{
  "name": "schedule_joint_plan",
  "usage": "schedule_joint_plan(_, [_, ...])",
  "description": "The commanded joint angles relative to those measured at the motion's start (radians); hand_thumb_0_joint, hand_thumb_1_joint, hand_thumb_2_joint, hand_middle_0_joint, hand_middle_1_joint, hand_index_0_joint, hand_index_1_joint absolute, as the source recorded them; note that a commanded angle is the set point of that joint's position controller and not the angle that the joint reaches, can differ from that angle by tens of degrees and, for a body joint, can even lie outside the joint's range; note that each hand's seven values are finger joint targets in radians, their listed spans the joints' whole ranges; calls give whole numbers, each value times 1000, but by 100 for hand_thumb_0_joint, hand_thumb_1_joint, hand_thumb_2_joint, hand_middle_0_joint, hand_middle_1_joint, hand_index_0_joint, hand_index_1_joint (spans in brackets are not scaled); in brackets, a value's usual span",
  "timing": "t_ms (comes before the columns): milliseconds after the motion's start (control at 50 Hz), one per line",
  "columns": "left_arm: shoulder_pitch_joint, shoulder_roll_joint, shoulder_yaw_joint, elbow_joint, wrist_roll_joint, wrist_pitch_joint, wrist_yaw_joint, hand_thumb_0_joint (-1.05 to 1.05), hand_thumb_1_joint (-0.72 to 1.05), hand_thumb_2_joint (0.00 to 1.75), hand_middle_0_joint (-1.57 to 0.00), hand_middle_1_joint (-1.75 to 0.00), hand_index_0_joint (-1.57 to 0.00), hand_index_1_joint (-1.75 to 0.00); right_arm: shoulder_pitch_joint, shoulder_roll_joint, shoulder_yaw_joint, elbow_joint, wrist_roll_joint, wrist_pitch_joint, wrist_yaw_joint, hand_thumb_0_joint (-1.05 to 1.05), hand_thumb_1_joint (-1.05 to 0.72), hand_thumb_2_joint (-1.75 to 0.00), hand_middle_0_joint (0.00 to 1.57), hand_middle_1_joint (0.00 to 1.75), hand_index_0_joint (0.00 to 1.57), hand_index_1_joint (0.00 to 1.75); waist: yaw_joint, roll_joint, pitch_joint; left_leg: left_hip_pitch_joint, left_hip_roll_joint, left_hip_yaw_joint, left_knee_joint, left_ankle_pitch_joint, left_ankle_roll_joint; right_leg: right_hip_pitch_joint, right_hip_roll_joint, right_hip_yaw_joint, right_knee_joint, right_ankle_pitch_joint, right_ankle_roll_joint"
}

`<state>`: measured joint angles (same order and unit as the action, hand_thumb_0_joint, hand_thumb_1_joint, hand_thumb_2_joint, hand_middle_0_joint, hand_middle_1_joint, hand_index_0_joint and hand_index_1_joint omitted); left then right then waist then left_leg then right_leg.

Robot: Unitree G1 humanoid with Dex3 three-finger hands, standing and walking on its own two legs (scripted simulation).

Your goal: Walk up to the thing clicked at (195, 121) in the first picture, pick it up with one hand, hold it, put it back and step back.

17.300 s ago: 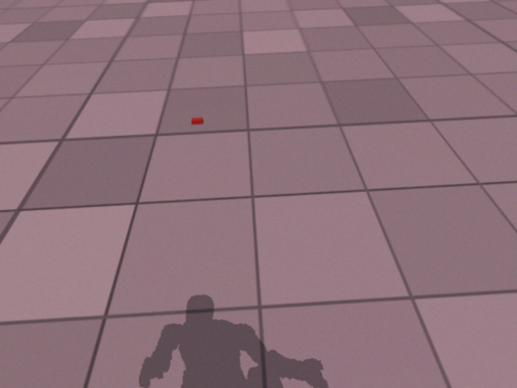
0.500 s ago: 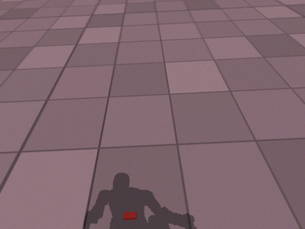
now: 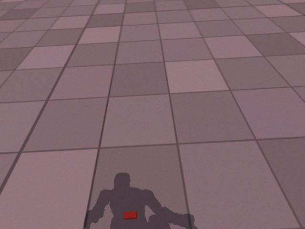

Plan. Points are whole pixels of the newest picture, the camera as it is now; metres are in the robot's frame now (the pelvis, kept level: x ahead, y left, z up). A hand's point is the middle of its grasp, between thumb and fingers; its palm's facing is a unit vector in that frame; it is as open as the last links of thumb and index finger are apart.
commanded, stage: stand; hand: left
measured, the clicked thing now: (130, 215) +0.40 +0.19 -0.76
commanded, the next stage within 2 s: walk up in 1.24 s
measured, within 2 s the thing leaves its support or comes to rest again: neither
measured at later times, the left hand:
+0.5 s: hand out of the picture +0.08 +0.25 -0.15, palm faces -0.01 -0.94 -0.35, open 7.4 cm
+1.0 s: hand out of the picture +0.08 +0.25 -0.15, palm faces -0.01 -0.94 -0.35, open 7.4 cm
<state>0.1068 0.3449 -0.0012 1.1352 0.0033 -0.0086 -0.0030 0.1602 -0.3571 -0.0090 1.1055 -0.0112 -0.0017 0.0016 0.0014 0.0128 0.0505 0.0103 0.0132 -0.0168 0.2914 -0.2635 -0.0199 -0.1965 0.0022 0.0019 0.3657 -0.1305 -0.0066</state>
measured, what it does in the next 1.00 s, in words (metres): stands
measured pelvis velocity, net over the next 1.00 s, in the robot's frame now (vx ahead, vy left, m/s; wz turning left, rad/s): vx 0.01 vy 0.00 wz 0.00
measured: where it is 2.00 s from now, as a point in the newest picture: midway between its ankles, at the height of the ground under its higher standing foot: outside the picture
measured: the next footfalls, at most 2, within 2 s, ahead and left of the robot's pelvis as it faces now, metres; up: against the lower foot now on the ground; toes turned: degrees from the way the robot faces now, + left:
right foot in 1.96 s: -0.17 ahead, -0.08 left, +0.00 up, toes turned -1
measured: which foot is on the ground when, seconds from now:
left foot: down 0.00-1.00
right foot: down 0.00-1.00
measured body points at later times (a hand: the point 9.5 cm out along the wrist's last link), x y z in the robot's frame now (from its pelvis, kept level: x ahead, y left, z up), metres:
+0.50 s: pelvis +0.00 +0.00 +0.00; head +0.02 -0.01 +0.45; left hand +0.08 +0.30 -0.13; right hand +0.06 -0.30 -0.14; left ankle -0.06 +0.13 -0.75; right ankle +0.04 -0.11 -0.75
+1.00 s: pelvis +0.01 +0.00 +0.00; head +0.02 -0.01 +0.45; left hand +0.08 +0.30 -0.13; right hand +0.07 -0.30 -0.14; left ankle -0.06 +0.13 -0.75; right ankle +0.04 -0.11 -0.75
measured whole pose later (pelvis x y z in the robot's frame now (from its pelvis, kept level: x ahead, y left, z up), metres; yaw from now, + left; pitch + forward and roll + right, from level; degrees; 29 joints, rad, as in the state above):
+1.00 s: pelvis +0.01 +0.00 +0.00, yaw +0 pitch -2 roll +0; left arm 0.10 0.34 0.00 1.14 0.00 -0.01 0.00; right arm 0.16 -0.36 -0.01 1.10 -0.01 0.00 0.00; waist 0.00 0.01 0.05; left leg 0.01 0.02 -0.02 0.29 -0.27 -0.02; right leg -0.20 0.01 0.00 0.37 -0.14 -0.01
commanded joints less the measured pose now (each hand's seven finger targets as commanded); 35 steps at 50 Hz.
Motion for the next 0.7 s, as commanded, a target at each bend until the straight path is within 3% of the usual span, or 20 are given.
schedule_joint_plan(0, [-31,225,38,-54,0,-24,13,0,90,90,-20,-30,-20,-30,-15,-201,-39,-50,3,-20,-12,0,-90,-90,20,30,20,30,3,-20,-35,-115,110,-64,-59,102,39,99,-124,118,-49,131,-25])
schedule_joint_plan(100, [-30,229,41,-57,2,-24,12,0,90,90,-20,-30,-20,-30,-7,-200,-41,-49,1,-18,-10,0,-90,-90,20,30,20,30,2,-34,-42,-111,107,-59,-48,90,40,98,-125,129,-59,100,-25])
schedule_joint_plan(300, [-33,222,39,-57,0,-24,12,0,90,90,-20,-30,-20,-30,-13,-209,-40,-52,1,-21,-14,0,-90,-90,20,30,20,30,1,-16,-66,-99,119,-62,-43,169,38,119,-128,115,-28,196,-29])
schedule_joint_plan(500, [-41,229,40,-57,1,-21,12,0,90,90,-20,-30,-20,-30,-5,-205,-39,-51,-1,-20,-14,0,-90,-90,20,30,20,30,-2,-24,-43,-122,117,-64,-57,110,40,104,-124,120,-44,112,-28])
schedule_joint_plan(600, [-37,221,39,-57,0,-25,11,0,90,90,-20,-30,-20,-30,-3,-207,-38,-51,3,-23,-13,0,-90,-90,20,30,20,30,-2,-7,-72,-99,120,-60,-47,190,36,130,-129,115,-24,231,-32])
schedule_joint_plan(680, [-36,228,41,-56,-1,-24,14,0,90,90,-20,-30,-20,-30,-1,-198,-37,-52,3,-22,-15,0,-90,-90,20,30,20,30,-2,-36,-79,-87,117,-57,-43,195,33,132,-130,111,-24,238,-30])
